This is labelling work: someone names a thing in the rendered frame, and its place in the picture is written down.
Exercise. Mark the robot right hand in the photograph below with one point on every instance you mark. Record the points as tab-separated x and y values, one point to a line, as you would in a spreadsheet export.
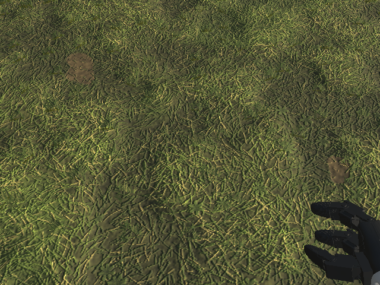
363	249

